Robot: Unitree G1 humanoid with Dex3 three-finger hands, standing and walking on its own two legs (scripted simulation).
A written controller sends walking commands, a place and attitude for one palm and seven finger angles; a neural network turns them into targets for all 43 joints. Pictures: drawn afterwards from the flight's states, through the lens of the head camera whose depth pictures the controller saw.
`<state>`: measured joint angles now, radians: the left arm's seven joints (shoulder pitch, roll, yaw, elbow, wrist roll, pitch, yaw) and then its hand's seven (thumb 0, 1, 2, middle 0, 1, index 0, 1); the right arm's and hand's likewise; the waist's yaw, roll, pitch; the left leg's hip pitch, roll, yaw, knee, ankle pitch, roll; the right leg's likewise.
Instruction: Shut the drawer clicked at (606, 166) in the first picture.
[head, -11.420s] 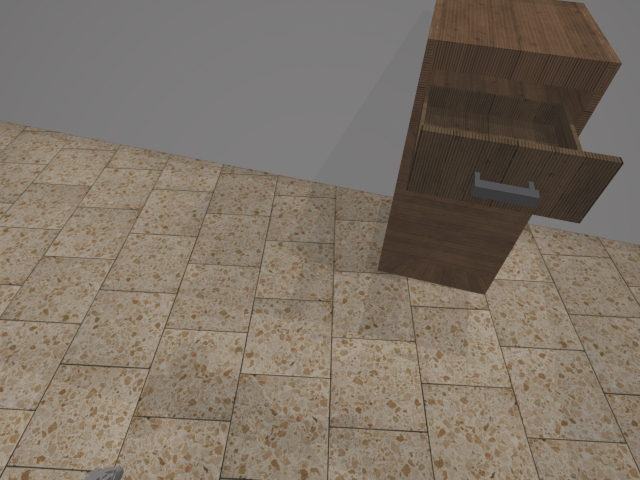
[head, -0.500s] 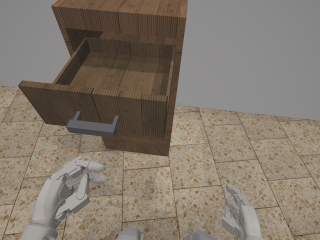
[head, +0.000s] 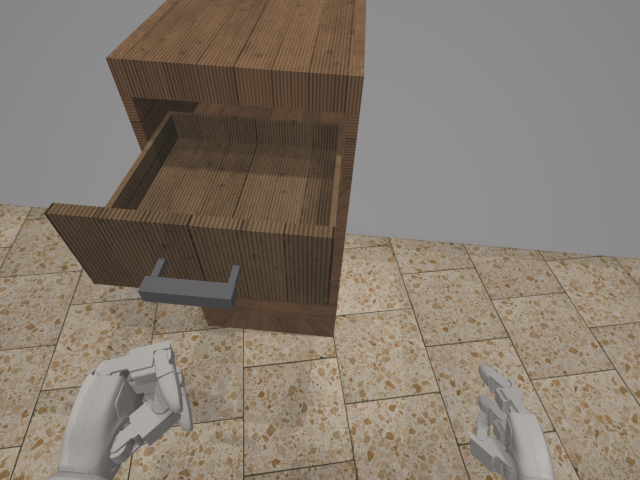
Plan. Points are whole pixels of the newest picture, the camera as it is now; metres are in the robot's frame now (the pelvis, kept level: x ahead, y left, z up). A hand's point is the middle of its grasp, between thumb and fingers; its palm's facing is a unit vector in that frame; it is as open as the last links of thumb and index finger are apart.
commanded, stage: raise the hand and make a fist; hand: left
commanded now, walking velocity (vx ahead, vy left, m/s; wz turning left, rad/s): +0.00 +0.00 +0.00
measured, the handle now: (193, 280) +0.36 +0.21 +0.03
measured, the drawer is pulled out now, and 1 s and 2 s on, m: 0.29 0.29 0.29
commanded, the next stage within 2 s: bring the fist close to the handle in 0.72 s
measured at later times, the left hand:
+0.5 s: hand (161, 394) +0.18 +0.16 +0.12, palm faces +0.02 -1.00 -0.08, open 3.3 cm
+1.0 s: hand (160, 400) +0.18 +0.17 +0.11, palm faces +0.04 -1.00 -0.07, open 3.3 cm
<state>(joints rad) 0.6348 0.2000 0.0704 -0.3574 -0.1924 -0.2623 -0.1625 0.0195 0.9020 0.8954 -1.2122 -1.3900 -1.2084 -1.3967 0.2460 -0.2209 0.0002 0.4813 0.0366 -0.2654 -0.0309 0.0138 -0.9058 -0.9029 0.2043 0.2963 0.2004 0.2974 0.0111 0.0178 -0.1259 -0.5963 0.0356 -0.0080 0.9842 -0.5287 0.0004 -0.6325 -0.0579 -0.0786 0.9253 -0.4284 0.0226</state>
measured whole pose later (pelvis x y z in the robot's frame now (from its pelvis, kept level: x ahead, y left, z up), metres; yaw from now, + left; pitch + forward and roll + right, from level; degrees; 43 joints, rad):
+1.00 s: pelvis +0.00 -0.02 +0.02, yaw +1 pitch +4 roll -1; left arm 0.55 0.21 0.16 -0.24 -0.26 -0.22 -0.24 0.02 0.90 0.90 -1.40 -1.60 -1.40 -1.60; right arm 0.25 -0.23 0.04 0.57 0.04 -0.34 -0.06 0.01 -0.90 -0.90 0.21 0.30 0.20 0.30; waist 0.03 0.04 -0.08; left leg -0.44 0.04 -0.02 0.83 -0.46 -0.02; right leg -0.48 -0.04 -0.10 0.79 -0.38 0.00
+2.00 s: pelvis -0.01 -0.01 -0.02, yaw +0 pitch +15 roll -1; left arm 0.20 0.21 0.16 0.09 -0.22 -0.37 -0.22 0.02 0.90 0.90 -1.40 -1.60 -1.40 -1.60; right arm 0.24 -0.24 0.01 0.54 0.02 -0.19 -0.02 0.01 -0.91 -0.90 0.21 0.30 0.20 0.30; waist -0.02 0.02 -0.13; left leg -0.81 0.04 -0.01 1.09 -0.55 -0.02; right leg -0.86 -0.06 -0.07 1.06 -0.46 0.00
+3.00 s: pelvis -0.02 -0.01 -0.02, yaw +0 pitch +16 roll -1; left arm -0.20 0.26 0.19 0.44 -0.19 -0.35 -0.22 -0.03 0.84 0.91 -1.40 -1.60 -1.40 -1.60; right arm 0.24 -0.25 0.03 0.59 0.02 -0.13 -0.04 0.01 -0.91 -0.90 0.21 0.30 0.20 0.30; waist -0.04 0.02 -0.12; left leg -0.85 0.03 -0.01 1.09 -0.52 -0.01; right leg -0.89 -0.06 -0.07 1.04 -0.43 0.00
